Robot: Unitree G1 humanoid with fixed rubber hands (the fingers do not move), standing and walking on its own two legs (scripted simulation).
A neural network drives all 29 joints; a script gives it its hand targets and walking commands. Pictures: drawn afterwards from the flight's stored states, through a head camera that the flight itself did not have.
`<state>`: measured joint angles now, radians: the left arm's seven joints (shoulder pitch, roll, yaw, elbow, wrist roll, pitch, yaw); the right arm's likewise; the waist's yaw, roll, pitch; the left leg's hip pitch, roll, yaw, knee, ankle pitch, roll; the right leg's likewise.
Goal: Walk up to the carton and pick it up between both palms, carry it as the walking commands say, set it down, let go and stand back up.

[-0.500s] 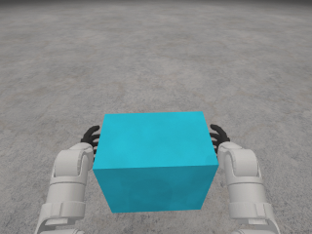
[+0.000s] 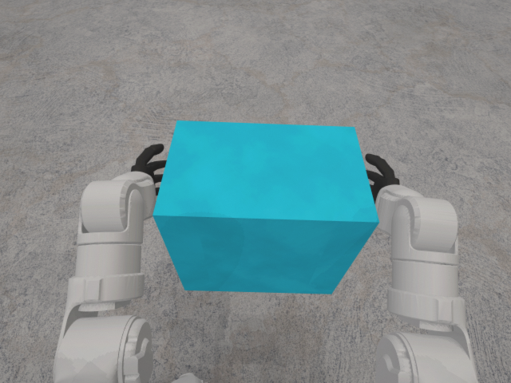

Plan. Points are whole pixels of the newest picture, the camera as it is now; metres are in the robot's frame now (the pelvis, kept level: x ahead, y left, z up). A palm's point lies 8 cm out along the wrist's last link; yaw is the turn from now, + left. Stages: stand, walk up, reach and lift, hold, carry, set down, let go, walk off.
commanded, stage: carry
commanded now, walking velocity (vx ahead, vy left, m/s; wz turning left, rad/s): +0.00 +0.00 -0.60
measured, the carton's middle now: (262, 216) +0.37 +0.03 +0.04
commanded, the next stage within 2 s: none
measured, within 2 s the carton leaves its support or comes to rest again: neither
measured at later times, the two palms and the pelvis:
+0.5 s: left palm (250, 233) +0.32 +0.04 +0.08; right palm out of the picture +0.21 -0.29 +0.08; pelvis -0.09 -0.01 +0.00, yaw -16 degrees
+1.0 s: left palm (316, 343) +0.18 -0.04 +0.09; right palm out of the picture -0.01 -0.33 +0.10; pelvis -0.22 +0.01 -0.01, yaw -32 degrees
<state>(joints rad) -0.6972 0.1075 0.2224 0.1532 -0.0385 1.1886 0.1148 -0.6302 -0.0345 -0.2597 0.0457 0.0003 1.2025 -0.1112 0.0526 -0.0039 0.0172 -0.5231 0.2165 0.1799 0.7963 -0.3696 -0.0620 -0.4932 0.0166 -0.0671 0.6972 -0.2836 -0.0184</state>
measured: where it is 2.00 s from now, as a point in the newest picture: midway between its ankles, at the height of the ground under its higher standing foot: outside the picture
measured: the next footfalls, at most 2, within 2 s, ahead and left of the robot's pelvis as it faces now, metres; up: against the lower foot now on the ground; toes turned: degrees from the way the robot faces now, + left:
left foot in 0.14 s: +0.04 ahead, +0.12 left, +0.00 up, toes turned +5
left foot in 0.62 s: -0.08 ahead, +0.12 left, +0.00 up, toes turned -14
